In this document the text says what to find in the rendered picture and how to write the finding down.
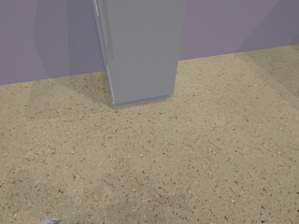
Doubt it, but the handle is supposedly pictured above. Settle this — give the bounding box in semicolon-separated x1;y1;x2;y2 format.
102;0;113;48

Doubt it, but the fridge door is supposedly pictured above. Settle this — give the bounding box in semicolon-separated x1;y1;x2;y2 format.
95;0;187;104

